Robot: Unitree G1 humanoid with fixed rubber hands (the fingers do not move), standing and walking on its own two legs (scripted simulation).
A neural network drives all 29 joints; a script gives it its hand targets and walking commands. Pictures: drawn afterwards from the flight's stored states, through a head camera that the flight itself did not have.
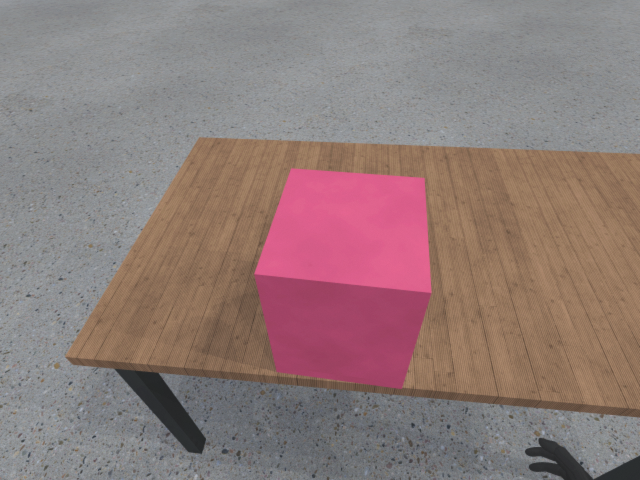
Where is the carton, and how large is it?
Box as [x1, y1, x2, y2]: [254, 168, 431, 388]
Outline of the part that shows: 291,168 254,273 276,370 280,372 401,388 431,292 424,178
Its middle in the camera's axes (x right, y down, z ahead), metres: +0.04 +0.06 +0.59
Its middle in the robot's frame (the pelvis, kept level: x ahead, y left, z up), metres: +0.42 -0.03 +0.01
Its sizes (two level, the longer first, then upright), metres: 0.210 0.200 0.250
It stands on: a table, 0.63 m high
